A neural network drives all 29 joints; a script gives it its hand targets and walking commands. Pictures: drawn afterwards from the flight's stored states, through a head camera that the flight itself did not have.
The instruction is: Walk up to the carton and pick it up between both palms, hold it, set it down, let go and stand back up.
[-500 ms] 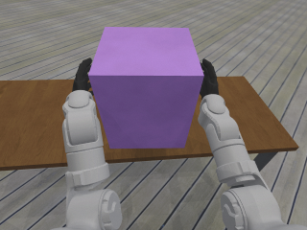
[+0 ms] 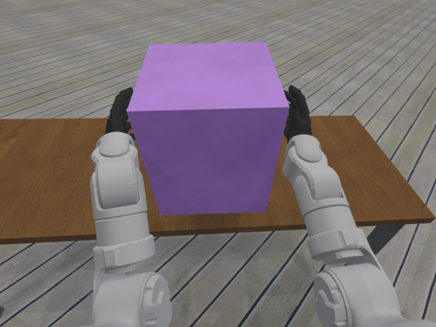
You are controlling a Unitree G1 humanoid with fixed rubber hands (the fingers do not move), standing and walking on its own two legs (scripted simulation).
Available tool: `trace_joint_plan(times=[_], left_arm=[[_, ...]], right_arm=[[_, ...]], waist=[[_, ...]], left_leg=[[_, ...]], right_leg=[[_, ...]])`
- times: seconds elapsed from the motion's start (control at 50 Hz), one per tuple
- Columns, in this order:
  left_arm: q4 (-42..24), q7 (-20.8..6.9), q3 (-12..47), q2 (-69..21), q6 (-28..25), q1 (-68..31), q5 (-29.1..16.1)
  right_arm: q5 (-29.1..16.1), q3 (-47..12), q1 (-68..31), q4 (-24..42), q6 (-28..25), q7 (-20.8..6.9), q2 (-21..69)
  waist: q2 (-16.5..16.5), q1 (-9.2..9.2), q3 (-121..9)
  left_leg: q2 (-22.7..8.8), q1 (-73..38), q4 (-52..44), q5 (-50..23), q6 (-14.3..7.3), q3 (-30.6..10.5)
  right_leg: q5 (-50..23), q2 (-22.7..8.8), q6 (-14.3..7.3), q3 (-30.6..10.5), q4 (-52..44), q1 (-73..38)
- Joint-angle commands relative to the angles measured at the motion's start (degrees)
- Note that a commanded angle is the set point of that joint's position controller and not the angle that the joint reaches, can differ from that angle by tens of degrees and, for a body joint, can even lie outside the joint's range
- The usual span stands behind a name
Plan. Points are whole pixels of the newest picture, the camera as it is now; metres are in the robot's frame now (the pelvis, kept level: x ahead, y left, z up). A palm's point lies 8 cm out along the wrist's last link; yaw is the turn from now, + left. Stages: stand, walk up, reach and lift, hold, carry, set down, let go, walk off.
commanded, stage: hold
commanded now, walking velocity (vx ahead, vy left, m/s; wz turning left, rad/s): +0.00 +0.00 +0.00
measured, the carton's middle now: (210, 132) +0.41 +0.01 +0.17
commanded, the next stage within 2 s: set down in 0.10 s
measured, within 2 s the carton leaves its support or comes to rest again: neither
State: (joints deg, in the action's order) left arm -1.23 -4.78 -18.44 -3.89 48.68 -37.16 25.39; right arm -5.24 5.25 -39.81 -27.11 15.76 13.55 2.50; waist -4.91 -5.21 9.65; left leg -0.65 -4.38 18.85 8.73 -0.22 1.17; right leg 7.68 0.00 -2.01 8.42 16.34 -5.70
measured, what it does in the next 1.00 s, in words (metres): stands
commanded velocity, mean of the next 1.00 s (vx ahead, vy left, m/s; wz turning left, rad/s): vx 0.00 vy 0.00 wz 0.00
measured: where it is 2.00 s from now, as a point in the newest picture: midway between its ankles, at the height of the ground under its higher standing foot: outside the picture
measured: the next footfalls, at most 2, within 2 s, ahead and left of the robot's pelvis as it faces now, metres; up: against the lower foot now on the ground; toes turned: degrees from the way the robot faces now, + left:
none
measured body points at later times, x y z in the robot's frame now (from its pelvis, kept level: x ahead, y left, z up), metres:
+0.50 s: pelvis +0.01 +0.00 +0.00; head -0.03 +0.03 +0.45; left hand +0.39 +0.15 +0.19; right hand +0.38 -0.15 +0.19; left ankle +0.04 +0.11 -0.75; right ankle +0.04 -0.09 -0.75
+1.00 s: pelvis +0.04 +0.02 +0.00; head +0.02 +0.06 +0.45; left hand +0.42 +0.14 +0.15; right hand +0.40 -0.16 +0.16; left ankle +0.04 +0.12 -0.75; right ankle +0.04 -0.09 -0.75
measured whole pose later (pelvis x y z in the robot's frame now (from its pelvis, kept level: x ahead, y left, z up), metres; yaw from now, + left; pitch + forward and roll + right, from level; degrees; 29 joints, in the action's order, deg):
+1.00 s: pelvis +0.04 +0.02 +0.00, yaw +0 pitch -11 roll -1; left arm 7.7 -1.2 -13.2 -5.8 31.3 -29.6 22.4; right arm -3.5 6.6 -30.8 -31.7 -2.7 11.6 1.0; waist -4.8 -5.9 7.7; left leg -0.2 -2.9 20.3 12.5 -1.3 1.6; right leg 9.0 -0.3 -0.3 7.9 14.1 -5.8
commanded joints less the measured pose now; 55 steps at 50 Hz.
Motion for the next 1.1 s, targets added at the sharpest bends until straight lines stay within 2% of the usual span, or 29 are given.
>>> trace_joint_plan(times=[0.0, 0.1, 0.2, 0.32, 0.4, 0.5, 0.6, 0.66, 0.84, 0.94, 1.08], left_arm=[[-5.3, -8.7, 22.2, -20.2, -4.2, -34.3, -9.2], [-5.8, -8.2, 22.6, -20.4, -4.4, -35.1, -9.4], [-4.1, -7.8, 22.7, -20.8, -5.7, -35.5, -9.7], [4.0, -8.2, 20.6, -22.1, -11.4, -32.3, -8.4], [8.6, -8.8, 19.4, -22.9, -15.8, -28.7, -7.2], [8.5, -8.3, 22.8, -24.6, -19.4, -27.8, -8.4], [3.0, -6.0, 31.2, -27.7, -22.6, -29.2, -11.2], [1.1, -4.6, 33.9, -28.4, -23.8, -28.5, -11.9], [2.3, -4.4, 30.8, -26.7, -21.2, -22.3, -9.8], [3.6, -4.8, 30.0, -26.7, -21.0, -21.9, -9.2], [5.9, -4.2, 31.5, -28.3, -23.6, -25.6, -10.2]], right_arm=[[-3.9, -19.1, -40.2, 14.9, -4.3, -8.9, 21.4], [-4.0, -19.4, -41.7, 15.4, -4.9, -9.2, 21.6], [-2.4, -18.3, -43.2, 15.8, -6.8, -9.3, 22.6], [4.0, -13.6, -41.5, 12.9, -13.2, -9.9, 23.1], [8.0, -11.2, -37.6, 9.4, -18.3, -10.2, 22.6], [9.1, -13.0, -36.1, 9.0, -22.7, -9.7, 22.8], [5.9, -19.7, -37.2, 13.7, -25.5, -9.0, 24.1], [4.2, -22.2, -35.9, 14.9, -25.7, -8.8, 24.3], [1.6, -21.8, -30.3, 11.9, -23.1, -8.2, 21.7], [2.1, -19.6, -29.3, 10.4, -23.3, -8.5, 20.4], [4.2, -16.6, -30.9, 9.4, -25.1, -9.5, 19.9]], waist=[[6.6, -1.09, -24.5], [6.6, -0.46, -25.9], [5.9, 0.18, -26.1], [4.9, 0.96, -22.2], [4.0, 1.15, -20.0], [3.3, 0.43, -23.0], [4.5, -0.7, -33.9], [5.2, -0.78, -35.8], [5.8, -0.3, -28.1], [6.0, -1.17, -25.8], [6.4, -2.28, -28.1]], left_leg=[[1.5, 2.8, -3.9, -10.9, 0.2, 3.2], [1.5, 2.2, -3.5, -11.2, 0.0, 3.3], [1.6, 2.8, -3.8, -6.3, -1.0, 3.4], [1.6, 6.2, -6.3, 5.4, -2.3, 3.9], [1.6, 7.1, -6.9, 6.8, -2.4, 4.4], [1.6, 6.8, -5.7, 2.3, -1.5, 4.1], [1.6, 1.3, -0.5, -14.0, 0.8, 2.1], [1.5, -0.4, 1.0, -19.2, 1.3, 0.8], [1.0, -0.8, 0.1, -19.5, 1.8, 0.3], [0.5, -2.7, 0.1, -19.9, 2.6, 0.5], [-0.1, -5.5, 0.5, -19.9, 3.6, 0.1]], right_leg=[[-6.4, 1.8, 3.0, -0.4, 0.0, -10.5], [-5.8, 1.8, 2.8, -0.5, -0.1, -9.8], [-3.8, 1.2, 3.0, -0.4, -0.7, -8.4], [2.7, -0.3, 3.5, 0.2, -2.1, -5.9], [3.3, -0.7, 3.6, 0.6, -2.7, -5.7], [-5.5, -0.6, 4.1, 0.7, -1.4, -8.5], [-20.0, 0.5, 3.8, 0.3, 1.1, -10.8], [-23.9, 0.8, 3.8, 0.0, 1.7, -10.3], [-23.0, 1.1, 3.9, 0.0, 0.7, -8.9], [-20.4, 1.6, 3.6, 1.0, -0.2, -6.2], [-17.4, 2.0, 3.4, 2.1, -0.9, -1.9]])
